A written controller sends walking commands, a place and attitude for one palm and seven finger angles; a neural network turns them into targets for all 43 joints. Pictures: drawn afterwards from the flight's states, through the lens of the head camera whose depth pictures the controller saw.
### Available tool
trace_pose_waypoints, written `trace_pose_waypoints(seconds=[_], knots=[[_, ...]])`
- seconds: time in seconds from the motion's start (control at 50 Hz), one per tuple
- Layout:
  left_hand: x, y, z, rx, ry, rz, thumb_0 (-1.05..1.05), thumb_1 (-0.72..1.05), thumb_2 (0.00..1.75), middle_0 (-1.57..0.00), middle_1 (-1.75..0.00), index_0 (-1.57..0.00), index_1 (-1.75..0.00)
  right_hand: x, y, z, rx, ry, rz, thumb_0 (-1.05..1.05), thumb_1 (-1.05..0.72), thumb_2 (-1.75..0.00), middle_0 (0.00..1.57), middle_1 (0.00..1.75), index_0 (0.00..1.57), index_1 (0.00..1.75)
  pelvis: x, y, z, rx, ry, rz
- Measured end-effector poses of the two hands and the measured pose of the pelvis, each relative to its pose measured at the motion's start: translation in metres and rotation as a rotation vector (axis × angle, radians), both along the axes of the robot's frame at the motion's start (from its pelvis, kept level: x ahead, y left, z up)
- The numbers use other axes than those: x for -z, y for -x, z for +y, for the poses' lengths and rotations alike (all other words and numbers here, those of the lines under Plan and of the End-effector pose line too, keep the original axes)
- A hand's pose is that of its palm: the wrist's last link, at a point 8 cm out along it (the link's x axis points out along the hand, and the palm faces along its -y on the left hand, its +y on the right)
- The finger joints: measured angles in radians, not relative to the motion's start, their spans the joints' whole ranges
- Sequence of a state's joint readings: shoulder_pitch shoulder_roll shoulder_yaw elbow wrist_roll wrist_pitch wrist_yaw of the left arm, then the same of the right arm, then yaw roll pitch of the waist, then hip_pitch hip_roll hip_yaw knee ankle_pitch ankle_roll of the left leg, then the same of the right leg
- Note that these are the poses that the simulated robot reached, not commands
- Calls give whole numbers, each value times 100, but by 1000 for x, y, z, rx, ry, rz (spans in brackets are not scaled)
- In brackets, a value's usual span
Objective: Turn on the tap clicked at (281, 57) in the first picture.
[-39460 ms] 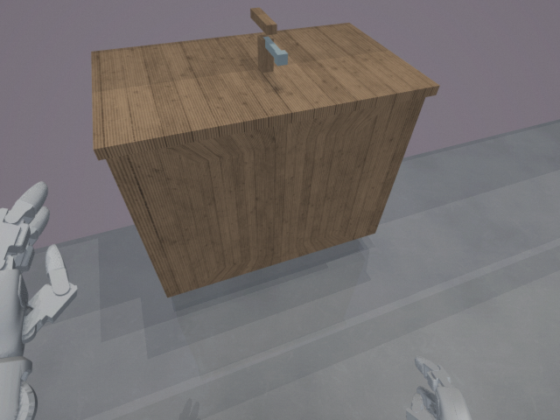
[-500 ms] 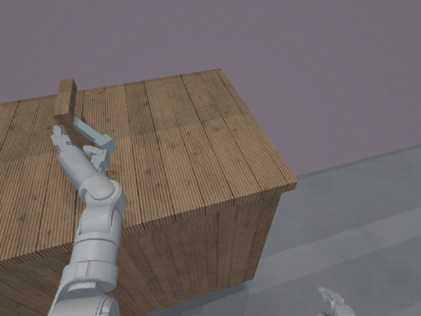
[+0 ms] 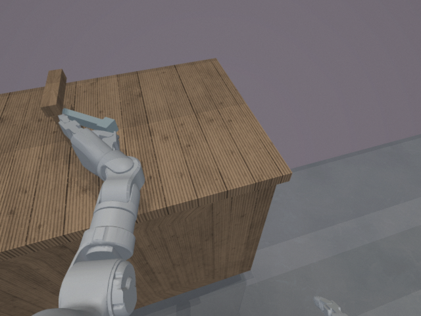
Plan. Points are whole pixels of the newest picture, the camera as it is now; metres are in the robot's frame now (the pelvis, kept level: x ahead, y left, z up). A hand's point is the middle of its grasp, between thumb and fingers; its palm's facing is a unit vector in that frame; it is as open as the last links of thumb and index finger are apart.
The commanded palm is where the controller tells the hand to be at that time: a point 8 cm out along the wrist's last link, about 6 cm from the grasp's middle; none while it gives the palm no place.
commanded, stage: push the lever round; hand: left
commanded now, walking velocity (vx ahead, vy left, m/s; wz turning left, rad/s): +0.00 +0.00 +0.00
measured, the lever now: (107, 127) +0.45 +0.23 +0.13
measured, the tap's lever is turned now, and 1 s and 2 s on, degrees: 50 78 84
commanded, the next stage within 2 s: lift the hand up off the lever in 1.04 s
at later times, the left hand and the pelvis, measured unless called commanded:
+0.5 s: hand (128, 126) +0.46 +0.19 +0.12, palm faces +0.82 -0.55 -0.13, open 7.6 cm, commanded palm +0.42 +0.21 +0.12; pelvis +0.00 -0.03 +0.00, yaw +0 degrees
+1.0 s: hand (132, 119) +0.48 +0.18 +0.12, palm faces +0.83 -0.54 -0.14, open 7.4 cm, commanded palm +0.44 +0.21 +0.12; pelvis +0.01 -0.06 -0.01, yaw +1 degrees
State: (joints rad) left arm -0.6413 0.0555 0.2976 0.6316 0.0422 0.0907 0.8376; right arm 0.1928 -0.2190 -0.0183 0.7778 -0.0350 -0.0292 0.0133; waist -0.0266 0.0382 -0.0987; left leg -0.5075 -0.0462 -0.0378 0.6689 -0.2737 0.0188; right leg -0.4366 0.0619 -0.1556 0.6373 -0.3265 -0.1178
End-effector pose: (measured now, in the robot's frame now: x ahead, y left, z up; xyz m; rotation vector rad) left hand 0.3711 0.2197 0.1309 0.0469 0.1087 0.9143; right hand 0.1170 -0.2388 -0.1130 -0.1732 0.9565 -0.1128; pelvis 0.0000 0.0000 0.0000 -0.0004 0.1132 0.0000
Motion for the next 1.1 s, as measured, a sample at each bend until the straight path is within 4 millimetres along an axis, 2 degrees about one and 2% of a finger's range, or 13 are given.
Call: trace_pose_waypoints(seconds=[0.38,0.64,1.1], knots=[[-3,-24,-18,-68,-3,42,0,98,94,-15,-15,-15,-15,9,23,-36,40,9,58,1,-90,-90,20,30,20,30,4,-2,-25,4,-15,45],[-3,-43,-21,-71,-15,45,0,96,94,-15,-15,-14,-14,15,35,-57,61,16,105,1,-90,-90,20,30,20,30,6,-6,-41,4,-29,76],[-3,-61,-25,-91,-26,50,1,98,95,-15,-15,-15,-15,26,51,-89,68,4,165,1,-90,-90,20,30,20,30,11,-11,-71,-1,-52,108]])
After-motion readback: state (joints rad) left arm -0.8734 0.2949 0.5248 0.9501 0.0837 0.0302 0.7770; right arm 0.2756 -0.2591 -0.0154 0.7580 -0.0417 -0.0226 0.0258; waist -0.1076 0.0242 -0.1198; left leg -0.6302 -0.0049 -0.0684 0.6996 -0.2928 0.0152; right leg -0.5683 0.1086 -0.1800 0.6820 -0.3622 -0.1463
